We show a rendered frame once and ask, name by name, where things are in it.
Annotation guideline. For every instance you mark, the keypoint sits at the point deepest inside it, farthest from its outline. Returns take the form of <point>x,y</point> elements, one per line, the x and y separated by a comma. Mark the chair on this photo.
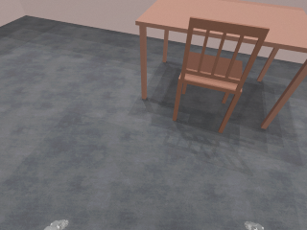
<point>215,72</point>

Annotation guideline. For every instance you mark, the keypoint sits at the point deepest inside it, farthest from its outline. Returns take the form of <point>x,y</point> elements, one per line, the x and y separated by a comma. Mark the left robot hand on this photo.
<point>57,225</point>

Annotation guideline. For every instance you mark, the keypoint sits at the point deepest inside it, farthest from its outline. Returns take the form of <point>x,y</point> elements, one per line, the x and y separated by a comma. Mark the table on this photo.
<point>288,31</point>

